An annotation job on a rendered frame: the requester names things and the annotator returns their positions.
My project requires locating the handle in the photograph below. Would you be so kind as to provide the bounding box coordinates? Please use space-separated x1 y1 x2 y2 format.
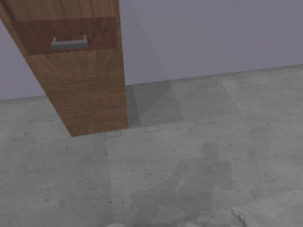
51 35 88 50

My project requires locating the right robot hand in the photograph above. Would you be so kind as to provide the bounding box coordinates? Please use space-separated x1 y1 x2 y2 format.
230 207 259 227

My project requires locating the drawer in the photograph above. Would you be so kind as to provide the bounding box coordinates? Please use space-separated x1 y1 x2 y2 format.
11 16 117 56

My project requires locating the cabinet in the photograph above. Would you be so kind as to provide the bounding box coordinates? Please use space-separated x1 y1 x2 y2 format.
0 0 129 137

